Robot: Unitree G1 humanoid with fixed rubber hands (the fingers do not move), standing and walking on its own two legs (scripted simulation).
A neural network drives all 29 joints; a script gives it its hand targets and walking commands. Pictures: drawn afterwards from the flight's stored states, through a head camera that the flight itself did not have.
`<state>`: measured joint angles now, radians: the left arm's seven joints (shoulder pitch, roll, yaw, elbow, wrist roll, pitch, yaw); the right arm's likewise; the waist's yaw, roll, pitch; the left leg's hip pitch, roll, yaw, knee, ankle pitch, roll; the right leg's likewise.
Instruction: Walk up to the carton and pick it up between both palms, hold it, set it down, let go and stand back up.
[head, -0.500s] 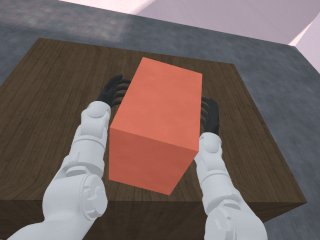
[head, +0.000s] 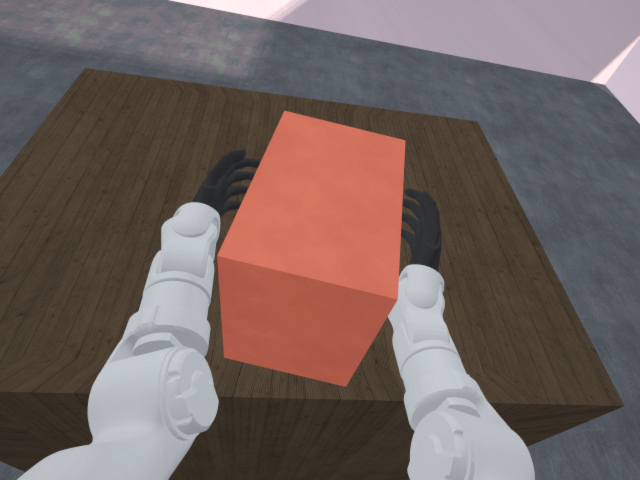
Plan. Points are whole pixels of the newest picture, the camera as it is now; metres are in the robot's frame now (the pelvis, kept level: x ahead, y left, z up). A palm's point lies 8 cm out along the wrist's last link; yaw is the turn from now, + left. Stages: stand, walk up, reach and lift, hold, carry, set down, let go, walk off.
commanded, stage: set down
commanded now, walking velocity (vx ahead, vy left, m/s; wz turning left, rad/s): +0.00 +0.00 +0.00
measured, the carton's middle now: (315, 248) +0.43 -0.02 +0.04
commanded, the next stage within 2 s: none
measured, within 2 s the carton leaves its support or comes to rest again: neither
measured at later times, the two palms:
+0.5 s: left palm (213, 210) +0.44 +0.12 +0.09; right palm (416, 266) +0.37 -0.15 +0.08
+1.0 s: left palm (210, 207) +0.46 +0.13 +0.07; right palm (417, 262) +0.39 -0.15 +0.07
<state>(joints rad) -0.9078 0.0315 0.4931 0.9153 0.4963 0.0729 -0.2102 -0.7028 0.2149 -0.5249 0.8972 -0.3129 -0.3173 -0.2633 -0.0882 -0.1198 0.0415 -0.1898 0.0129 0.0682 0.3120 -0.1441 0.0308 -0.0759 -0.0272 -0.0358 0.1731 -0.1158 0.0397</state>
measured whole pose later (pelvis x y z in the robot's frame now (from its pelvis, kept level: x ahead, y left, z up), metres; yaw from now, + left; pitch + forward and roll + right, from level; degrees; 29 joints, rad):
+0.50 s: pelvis +0.00 +0.00 +0.00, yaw +0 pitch +2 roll -1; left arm -0.93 0.02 0.52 0.92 0.51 0.04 -0.20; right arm -0.71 0.21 -0.57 0.94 -0.39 -0.37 -0.26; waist -0.09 -0.12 0.08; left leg -0.21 0.01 0.08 0.32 -0.15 0.03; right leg -0.10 -0.03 -0.05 0.20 -0.13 0.04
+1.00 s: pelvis +0.00 +0.00 -0.01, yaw -1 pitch +12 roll -3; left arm -0.96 0.22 0.16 1.21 0.07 -0.05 -0.02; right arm -0.81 0.09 -0.20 1.17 0.05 -0.30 -0.37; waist -0.15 -0.05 -0.13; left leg -0.48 0.05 0.07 0.49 -0.21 0.03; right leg -0.35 0.00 -0.04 0.31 -0.16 0.04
